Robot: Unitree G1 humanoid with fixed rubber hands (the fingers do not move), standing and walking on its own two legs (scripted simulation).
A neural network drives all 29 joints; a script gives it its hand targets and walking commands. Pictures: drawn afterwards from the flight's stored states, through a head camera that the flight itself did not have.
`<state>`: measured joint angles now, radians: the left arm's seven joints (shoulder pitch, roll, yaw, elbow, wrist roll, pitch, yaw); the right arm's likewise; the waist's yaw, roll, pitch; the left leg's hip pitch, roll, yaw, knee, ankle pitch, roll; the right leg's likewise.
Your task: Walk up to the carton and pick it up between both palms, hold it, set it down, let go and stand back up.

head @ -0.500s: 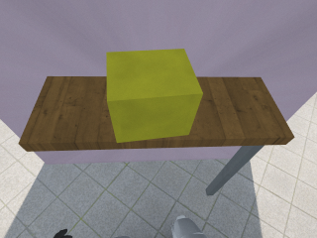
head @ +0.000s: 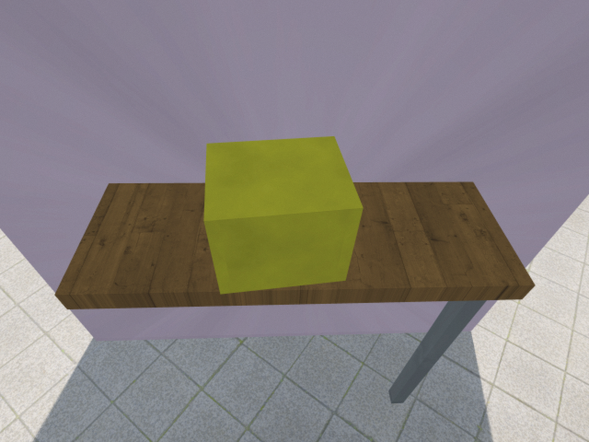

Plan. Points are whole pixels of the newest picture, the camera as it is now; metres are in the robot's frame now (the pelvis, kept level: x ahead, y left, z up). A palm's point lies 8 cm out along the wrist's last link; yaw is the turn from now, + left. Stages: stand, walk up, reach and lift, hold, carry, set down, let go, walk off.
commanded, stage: walk up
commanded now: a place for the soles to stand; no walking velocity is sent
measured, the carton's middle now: (278, 214) +0.46 +0.03 +0.06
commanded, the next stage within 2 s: none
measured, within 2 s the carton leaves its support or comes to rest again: neither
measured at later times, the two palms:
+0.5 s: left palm out of the picture +0.00 +0.22 -0.15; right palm out of the picture +0.04 -0.25 -0.13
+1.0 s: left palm out of the picture -0.01 +0.24 -0.15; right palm out of the picture +0.07 -0.25 -0.13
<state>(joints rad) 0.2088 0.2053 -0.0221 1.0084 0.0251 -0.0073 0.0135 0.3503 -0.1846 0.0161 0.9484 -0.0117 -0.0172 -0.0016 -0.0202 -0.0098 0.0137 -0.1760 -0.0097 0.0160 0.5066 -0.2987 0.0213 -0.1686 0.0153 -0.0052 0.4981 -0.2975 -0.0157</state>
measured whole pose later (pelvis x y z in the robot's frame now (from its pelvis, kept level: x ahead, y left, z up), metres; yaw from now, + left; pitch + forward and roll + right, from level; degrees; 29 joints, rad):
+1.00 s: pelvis +0.01 -0.01 -0.01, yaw +12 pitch -1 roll -2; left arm 0.23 0.25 -0.02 1.04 0.02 0.03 0.02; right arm 0.31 -0.20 0.04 0.98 -0.01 -0.02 -0.04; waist 0.00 -0.01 0.06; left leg -0.27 -0.05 -0.19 0.65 -0.35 0.00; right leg -0.13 0.00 -0.21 0.52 -0.36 -0.03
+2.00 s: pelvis +0.03 -0.05 +0.00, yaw +20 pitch -2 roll -1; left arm 0.30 0.21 -0.03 1.05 0.00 0.02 0.02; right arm 0.19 -0.22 0.06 1.02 -0.02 -0.01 -0.05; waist 0.01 0.02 0.05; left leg -0.23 -0.01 -0.13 0.55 -0.27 -0.03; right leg -0.07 0.03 -0.17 0.46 -0.35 -0.06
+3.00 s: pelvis +0.01 -0.03 +0.00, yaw +15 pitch -2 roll +0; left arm 0.34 0.21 -0.04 1.14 0.00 -0.01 0.02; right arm 0.24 -0.19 0.07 1.09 -0.02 -0.02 -0.03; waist 0.00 -0.01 0.03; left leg -0.21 -0.02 -0.04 0.47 -0.23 0.01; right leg -0.10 0.01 -0.08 0.42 -0.29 -0.03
